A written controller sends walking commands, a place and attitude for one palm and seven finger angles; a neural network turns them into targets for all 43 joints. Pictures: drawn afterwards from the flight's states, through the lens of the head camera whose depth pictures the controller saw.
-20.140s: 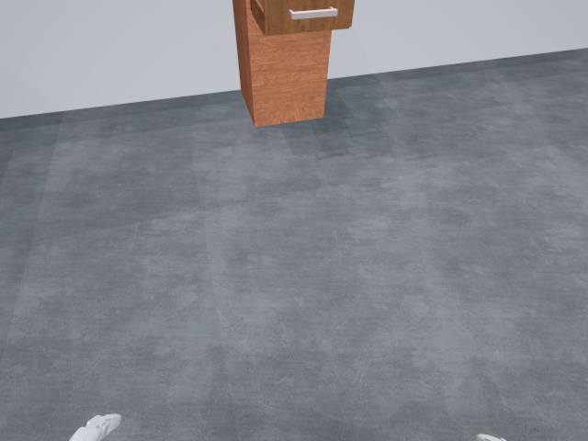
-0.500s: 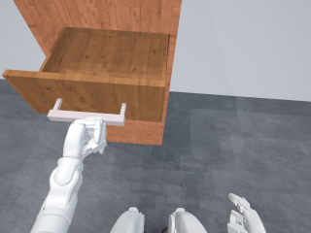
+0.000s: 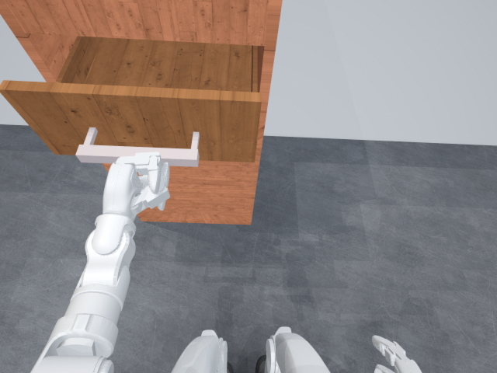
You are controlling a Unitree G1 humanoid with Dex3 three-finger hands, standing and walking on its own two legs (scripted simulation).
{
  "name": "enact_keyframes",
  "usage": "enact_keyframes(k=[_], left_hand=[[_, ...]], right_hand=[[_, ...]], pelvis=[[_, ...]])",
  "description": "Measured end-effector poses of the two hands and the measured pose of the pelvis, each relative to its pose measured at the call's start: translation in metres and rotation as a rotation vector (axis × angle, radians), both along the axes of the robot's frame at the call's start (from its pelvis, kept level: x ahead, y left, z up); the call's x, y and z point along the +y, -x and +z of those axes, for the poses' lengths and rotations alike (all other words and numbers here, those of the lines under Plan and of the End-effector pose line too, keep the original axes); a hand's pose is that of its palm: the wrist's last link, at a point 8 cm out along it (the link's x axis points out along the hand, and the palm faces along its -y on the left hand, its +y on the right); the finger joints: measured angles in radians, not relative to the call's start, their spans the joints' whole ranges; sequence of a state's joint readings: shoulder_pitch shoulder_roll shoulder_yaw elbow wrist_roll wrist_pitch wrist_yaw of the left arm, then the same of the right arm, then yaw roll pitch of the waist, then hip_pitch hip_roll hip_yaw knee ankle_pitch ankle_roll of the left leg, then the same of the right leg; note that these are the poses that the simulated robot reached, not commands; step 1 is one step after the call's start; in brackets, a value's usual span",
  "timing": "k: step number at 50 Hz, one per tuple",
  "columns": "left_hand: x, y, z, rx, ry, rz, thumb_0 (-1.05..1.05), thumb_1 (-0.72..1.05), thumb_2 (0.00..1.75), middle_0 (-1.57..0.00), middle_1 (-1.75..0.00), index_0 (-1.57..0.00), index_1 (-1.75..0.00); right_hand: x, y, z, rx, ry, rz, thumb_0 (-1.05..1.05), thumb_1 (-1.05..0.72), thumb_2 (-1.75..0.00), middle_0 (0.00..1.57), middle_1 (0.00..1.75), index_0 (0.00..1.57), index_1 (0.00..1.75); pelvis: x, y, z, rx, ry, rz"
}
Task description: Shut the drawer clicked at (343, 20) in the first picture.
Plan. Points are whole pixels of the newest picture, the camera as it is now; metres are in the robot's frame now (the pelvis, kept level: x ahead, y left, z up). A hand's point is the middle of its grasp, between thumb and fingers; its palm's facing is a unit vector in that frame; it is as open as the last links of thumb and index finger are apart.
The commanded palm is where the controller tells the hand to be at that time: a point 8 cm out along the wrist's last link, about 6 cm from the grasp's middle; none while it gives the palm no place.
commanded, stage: push the drawer shut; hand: left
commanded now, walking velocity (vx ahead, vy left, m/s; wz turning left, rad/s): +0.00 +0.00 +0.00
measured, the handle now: (142, 145) +0.47 +0.18 +0.04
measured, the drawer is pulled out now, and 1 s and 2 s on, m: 0.13 0.01 0.00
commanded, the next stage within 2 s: pull the fist back off the drawer in 1.58 s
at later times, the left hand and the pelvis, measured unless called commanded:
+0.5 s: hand (172, 160) +0.45 +0.13 +0.03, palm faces -0.02 -1.00 -0.05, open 3.0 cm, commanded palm +0.44 +0.18 +0.04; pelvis -0.01 +0.00 -0.01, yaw +0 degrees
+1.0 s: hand (174, 127) +0.52 +0.13 +0.03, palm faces -0.03 -1.00 -0.03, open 3.1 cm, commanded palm +0.50 +0.19 +0.04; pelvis -0.01 -0.01 -0.01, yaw -2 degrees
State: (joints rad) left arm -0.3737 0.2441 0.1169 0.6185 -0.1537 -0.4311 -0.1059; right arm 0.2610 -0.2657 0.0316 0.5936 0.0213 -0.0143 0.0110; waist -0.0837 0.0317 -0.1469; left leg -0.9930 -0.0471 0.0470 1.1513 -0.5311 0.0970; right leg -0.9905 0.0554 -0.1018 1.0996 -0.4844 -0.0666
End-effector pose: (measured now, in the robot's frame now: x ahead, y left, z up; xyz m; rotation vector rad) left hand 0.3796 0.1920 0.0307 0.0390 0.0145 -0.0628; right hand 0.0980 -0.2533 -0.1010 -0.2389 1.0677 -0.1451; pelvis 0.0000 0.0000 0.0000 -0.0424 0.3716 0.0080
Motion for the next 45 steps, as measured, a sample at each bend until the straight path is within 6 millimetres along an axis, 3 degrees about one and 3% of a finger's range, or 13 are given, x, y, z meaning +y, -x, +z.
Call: enact_keyframes(k=[19,45], left_hand=[[-0.007,-0.035,0.002,-0.009,-0.003,0.03,-0.01,0.75,0.88,-1.4,-1.6,-1.4,-1.6],[-0.009,-0.106,0.005,0.007,0.004,0.039,0.02,0.75,0.87,-1.4,-1.6,-1.4,-1.6]], right_hand=[[-0.001,0.032,-0.008,0.103,-0.004,-0.033,0.0,-0.9,-0.9,0.2,0.3,0.2,0.3],[-0.016,0.104,-0.009,0.276,0.021,-0.13,0.0,-0.9,-0.9,0.2,0.3,0.2,0.3]], pelvis=[[0.001,0.004,-0.003,0.015,0.003,0.002],[-0.011,0.008,-0.01,0.077,0.006,-0.025]])
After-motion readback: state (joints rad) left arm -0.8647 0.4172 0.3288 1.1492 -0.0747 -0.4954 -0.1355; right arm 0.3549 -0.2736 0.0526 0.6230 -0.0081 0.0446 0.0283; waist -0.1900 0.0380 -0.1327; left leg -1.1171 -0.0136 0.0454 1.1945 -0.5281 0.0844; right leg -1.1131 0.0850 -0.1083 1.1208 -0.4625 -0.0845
